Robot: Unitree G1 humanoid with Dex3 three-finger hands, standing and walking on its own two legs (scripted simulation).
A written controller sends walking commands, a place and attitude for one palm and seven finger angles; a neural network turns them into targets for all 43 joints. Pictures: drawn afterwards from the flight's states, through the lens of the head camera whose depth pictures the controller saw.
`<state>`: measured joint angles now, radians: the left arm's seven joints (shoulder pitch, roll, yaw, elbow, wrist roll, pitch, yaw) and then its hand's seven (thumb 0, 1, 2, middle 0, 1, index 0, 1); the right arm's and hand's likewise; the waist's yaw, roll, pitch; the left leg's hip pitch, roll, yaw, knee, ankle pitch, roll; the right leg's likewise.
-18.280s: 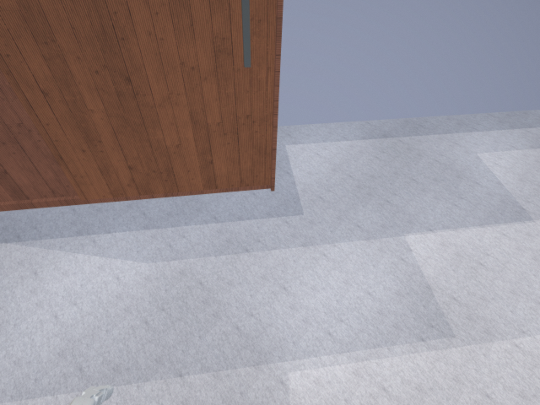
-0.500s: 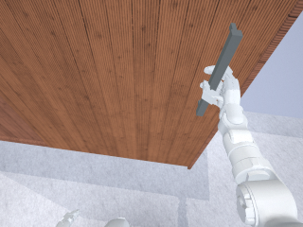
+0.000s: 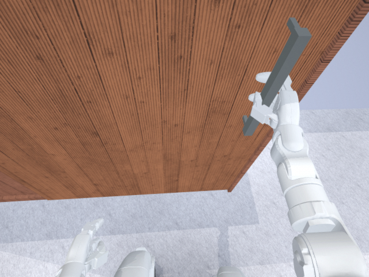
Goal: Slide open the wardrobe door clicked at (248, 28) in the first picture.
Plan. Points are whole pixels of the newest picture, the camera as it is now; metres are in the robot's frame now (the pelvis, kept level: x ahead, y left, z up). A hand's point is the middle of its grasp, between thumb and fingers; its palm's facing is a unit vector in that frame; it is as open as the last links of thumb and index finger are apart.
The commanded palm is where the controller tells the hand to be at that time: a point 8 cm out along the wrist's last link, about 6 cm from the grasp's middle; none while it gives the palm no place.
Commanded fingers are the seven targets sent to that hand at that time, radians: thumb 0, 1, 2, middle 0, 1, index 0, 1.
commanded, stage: step sideways, sliding the door along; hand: right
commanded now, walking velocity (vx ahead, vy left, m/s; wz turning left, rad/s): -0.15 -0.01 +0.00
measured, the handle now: (265, 88) +0.48 -0.19 +0.10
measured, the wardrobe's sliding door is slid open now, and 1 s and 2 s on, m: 0.01 0.24 0.40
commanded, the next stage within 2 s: none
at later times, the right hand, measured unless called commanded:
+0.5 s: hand (211, 107) +0.43 -0.07 +0.09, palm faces +0.23 +0.97 -0.12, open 6.2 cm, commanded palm +0.39 -0.02 +0.09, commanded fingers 0.00 -0.90 -0.90 0.45 1.40 0.45 1.40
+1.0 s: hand (149, 113) +0.42 +0.06 +0.09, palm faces +0.02 +0.99 -0.15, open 6.3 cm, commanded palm +0.39 +0.08 +0.09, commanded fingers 0.00 -0.90 -0.90 0.45 1.40 0.45 1.40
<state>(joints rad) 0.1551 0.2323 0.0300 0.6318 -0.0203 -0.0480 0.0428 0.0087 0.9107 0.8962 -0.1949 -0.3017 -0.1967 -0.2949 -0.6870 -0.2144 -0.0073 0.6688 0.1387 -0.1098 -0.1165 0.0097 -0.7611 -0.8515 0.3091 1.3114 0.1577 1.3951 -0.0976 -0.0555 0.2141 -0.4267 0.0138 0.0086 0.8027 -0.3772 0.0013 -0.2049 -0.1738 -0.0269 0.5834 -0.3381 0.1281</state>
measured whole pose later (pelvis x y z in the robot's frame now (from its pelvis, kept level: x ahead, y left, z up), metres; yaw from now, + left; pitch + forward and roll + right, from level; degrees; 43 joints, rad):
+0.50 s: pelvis +0.07 +0.09 +0.00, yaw -7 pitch +0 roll -1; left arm 0.15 0.21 -0.01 0.61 -0.02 -0.12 0.02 0.01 0.91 0.90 -0.19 -0.30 -0.20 -0.29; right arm -0.40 -0.09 0.08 0.33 0.12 -0.11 -0.16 0.02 -0.75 -0.84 0.38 1.33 0.21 1.40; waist -0.11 -0.11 0.18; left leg -0.29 0.00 0.09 0.63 -0.34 0.05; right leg -0.24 -0.15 -0.17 0.74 -0.32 0.03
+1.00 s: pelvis +0.09 +0.16 -0.01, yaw -1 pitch -3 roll -1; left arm 0.11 0.17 -0.03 0.54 -0.01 -0.08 0.02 0.01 0.91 0.90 -0.20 -0.30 -0.20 -0.30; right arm -0.17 -0.08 0.15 0.10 0.02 -0.15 -0.10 -0.03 -0.71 -0.83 0.42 1.37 0.21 1.40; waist -0.07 -0.09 0.18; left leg -0.42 -0.01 0.09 0.72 -0.24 0.06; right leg -0.22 -0.21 -0.11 0.79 -0.46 0.09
